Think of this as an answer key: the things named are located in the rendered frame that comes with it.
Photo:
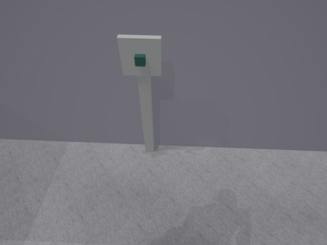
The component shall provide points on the panel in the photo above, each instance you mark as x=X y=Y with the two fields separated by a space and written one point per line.
x=150 y=45

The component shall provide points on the button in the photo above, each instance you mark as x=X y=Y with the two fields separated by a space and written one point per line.
x=140 y=60

